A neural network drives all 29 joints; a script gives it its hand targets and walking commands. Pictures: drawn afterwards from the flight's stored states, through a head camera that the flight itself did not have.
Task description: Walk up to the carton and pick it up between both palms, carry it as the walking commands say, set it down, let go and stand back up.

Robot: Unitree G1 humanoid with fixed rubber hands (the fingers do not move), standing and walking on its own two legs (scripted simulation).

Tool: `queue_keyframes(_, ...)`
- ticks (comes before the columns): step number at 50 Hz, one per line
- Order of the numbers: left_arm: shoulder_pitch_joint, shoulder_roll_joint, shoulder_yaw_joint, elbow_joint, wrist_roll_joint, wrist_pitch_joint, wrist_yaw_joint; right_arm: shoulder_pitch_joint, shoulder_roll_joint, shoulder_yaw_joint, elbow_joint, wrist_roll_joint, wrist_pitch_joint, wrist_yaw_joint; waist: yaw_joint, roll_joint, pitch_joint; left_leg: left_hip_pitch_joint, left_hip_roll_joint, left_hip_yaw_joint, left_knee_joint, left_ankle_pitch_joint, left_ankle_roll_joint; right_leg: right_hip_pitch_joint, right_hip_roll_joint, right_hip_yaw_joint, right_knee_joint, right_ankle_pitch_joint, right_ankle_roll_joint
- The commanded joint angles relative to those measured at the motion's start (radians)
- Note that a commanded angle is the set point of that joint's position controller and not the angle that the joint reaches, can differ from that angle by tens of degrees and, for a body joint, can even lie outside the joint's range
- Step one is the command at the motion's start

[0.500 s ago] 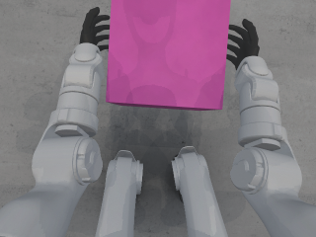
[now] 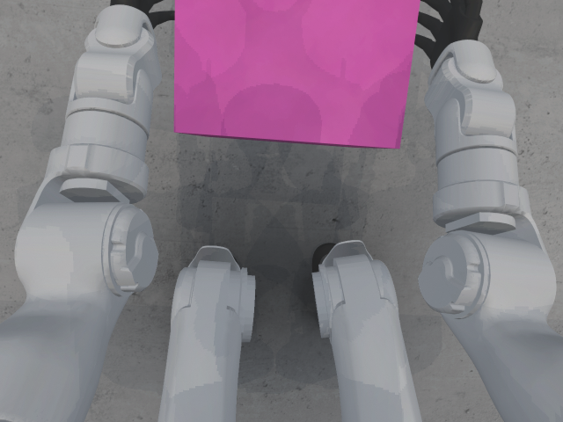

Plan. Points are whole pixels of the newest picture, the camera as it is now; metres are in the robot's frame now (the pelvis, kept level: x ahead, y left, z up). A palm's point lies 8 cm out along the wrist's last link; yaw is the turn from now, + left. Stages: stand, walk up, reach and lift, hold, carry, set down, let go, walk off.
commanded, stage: set down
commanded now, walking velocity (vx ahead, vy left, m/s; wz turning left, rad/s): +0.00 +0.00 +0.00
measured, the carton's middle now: (292, 30) +0.58 -0.02 -0.23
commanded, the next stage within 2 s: none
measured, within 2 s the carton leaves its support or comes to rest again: rests again in 1.10 s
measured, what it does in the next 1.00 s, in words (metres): stands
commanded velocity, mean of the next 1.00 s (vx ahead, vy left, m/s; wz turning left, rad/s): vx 0.00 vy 0.00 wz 0.00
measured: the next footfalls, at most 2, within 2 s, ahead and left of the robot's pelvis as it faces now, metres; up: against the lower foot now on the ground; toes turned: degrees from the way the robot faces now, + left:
none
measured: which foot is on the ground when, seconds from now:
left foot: down 0.00-1.00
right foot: down 0.00-1.00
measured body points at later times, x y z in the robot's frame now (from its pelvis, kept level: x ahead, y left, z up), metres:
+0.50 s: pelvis +0.01 +0.00 -0.03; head +0.39 +0.01 +0.22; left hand +0.58 +0.16 -0.21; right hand +0.55 -0.19 -0.20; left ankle +0.09 +0.12 -0.38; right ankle +0.10 -0.13 -0.38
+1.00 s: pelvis +0.00 +0.01 -0.04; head +0.38 +0.01 +0.20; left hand +0.58 +0.16 -0.23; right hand +0.55 -0.19 -0.21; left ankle +0.09 +0.11 -0.38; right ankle +0.10 -0.12 -0.38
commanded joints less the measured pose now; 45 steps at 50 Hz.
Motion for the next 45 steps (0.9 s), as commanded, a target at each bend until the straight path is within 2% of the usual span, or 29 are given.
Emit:
queue_keyframes(1, -0.522, -0.897, -0.341, -0.076, -0.124, -0.031, -0.277, -0.627, 0.845, 0.418, -0.044, 0.131, -0.037, 0.248, -0.022, 0.063, -1.079, 0.602, 0.005, 0.112, -0.131, 0.342, 0.032, 0.641, -0.006, -0.161, -0.088, 0.363, -0.041)
queue_keyframes(4, -0.549, -0.897, -0.359, -0.091, -0.137, -0.036, -0.268, -0.642, 0.827, 0.41, -0.039, 0.138, -0.043, 0.254, -0.026, 0.087, -1.073, 0.631, 0.007, 0.104, -0.113, 0.36, 0.029, 0.598, -0.008, -0.168, -0.06, 0.353, -0.046)
queue_keyframes(6, -0.566, -0.893, -0.366, -0.099, -0.147, -0.043, -0.264, -0.653, 0.82, 0.411, -0.033, 0.143, -0.048, 0.256, -0.021, 0.085, -1.05, 0.627, 0.006, 0.098, -0.102, 0.379, 0.027, 0.578, -0.008, -0.171, -0.043, 0.36, -0.048)
queue_keyframes(10, -0.584, -0.869, -0.377, -0.103, -0.17, -0.061, -0.254, -0.654, 0.806, 0.411, -0.02, 0.154, -0.06, 0.258, -0.032, 0.078, -0.993, 0.633, 0.007, 0.086, -0.075, 0.418, 0.03, 0.543, -0.011, -0.167, -0.015, 0.389, -0.052)
queue_keyframes(18, -0.515, -0.839, -0.347, -0.033, -0.164, -0.076, -0.251, -0.62, 0.805, 0.417, 0.014, 0.167, -0.069, 0.264, -0.003, 0.05, -0.901, 0.576, 0.003, 0.085, -0.041, 0.43, 0.042, 0.561, -0.012, -0.145, 0.017, 0.426, -0.051)
queue_keyframes(26, -0.604, -0.812, -0.408, -0.117, -0.229, -0.108, -0.253, -0.648, 0.791, 0.464, -0.024, 0.199, -0.092, 0.236, -0.019, 0.042, -0.945, 0.535, 0.003, 0.091, 0.002, 0.46, 0.042, 0.674, -0.019, -0.121, 0.05, 0.523, -0.06)
queue_keyframes(32, -0.625, -0.771, -0.404, -0.079, -0.242, -0.109, -0.253, -0.672, 0.752, 0.443, 0.016, 0.192, -0.095, 0.22, -0.02, 0.052, -0.865, 0.523, 0.004, 0.088, 0.006, 0.376, 0.045, 0.655, -0.024, -0.121, 0.057, 0.435, -0.071)
queue_keyframes(38, -0.57, -0.771, -0.338, 0.01, -0.196, -0.089, -0.265, -0.674, 0.744, 0.389, 0.064, 0.16, -0.082, 0.248, -0.011, 0.038, -0.732, 0.497, 0.006, 0.076, -0.002, 0.297, 0.056, 0.563, -0.023, -0.132, 0.053, 0.324, -0.071)
queue_keyframes(45, -0.614, -0.756, -0.344, -0.037, -0.199, -0.103, -0.266, -0.694, 0.732, 0.384, 0.05, 0.171, -0.09, 0.264, -0.013, 0.032, -0.723, 0.506, 0.013, 0.063, 0.014, 0.332, 0.062, 0.545, -0.026, -0.127, 0.076, 0.346, -0.071)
